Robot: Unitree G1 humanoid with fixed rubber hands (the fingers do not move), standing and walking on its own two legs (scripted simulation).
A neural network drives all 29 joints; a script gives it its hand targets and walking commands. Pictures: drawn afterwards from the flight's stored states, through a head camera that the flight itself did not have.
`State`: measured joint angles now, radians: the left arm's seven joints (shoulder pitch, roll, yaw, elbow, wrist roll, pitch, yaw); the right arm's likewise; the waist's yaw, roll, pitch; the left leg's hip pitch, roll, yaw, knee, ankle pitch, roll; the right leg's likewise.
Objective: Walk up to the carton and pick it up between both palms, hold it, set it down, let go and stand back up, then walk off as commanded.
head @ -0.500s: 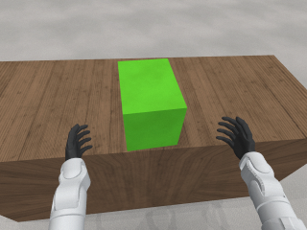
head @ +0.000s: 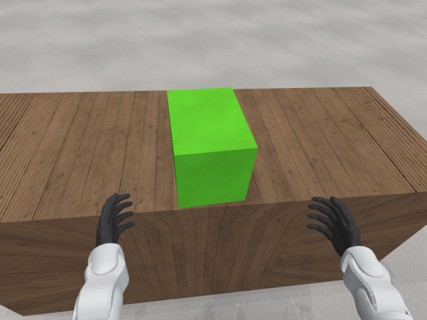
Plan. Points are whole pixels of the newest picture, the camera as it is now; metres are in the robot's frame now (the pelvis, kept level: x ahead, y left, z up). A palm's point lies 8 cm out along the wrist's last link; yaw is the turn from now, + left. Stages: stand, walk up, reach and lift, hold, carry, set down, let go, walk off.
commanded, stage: set down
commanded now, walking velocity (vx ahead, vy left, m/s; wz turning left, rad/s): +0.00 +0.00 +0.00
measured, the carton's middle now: (206, 145) +0.51 +0.06 +0.03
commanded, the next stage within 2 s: let go in 1.62 s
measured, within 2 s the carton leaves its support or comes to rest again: neither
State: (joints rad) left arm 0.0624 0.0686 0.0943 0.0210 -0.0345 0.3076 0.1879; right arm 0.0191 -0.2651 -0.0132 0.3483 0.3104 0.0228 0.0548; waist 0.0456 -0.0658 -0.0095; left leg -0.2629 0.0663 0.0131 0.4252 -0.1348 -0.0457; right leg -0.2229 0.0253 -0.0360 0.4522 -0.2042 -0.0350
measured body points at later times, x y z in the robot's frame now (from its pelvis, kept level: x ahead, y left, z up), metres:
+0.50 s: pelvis +0.02 -0.01 +0.00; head +0.03 +0.02 +0.45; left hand +0.24 +0.22 +0.00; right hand +0.25 -0.23 +0.01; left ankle +0.06 +0.15 -0.74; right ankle +0.03 -0.10 -0.74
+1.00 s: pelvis +0.02 -0.01 +0.00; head +0.04 +0.02 +0.45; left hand +0.23 +0.22 -0.02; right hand +0.24 -0.22 +0.00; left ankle +0.06 +0.15 -0.74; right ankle +0.03 -0.10 -0.74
